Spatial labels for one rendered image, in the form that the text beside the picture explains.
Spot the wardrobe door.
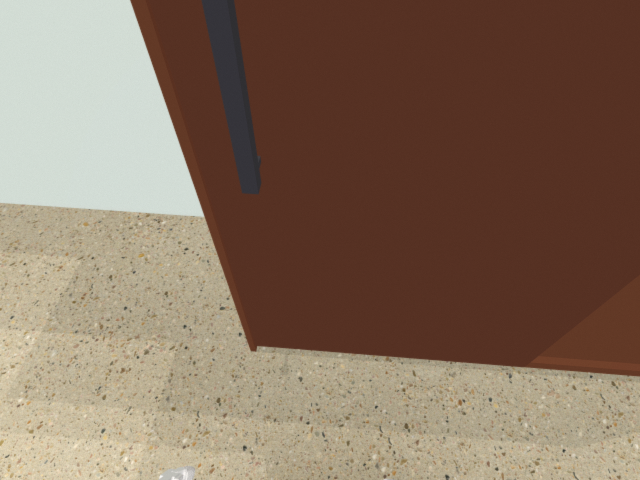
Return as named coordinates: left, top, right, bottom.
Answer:
left=539, top=275, right=640, bottom=364
left=149, top=0, right=640, bottom=367

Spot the handle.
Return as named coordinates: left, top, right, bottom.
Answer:
left=202, top=0, right=261, bottom=194

